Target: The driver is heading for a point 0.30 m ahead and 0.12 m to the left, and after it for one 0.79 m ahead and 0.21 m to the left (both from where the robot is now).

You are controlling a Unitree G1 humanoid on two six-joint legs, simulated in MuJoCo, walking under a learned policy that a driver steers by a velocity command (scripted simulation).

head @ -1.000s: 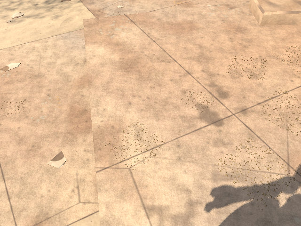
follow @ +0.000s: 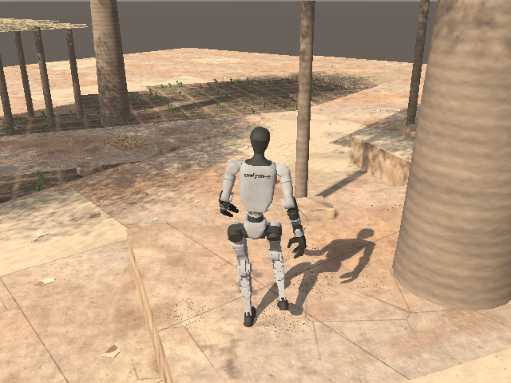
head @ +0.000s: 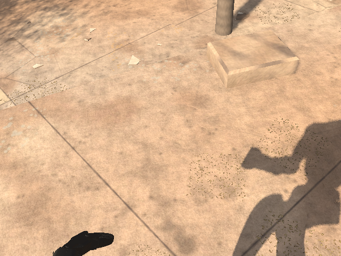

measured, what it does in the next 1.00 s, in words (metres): walks ahead, turning left: right foot, then left foot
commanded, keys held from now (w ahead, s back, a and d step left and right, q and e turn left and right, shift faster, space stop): w+q+shift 0.74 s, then shift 0.26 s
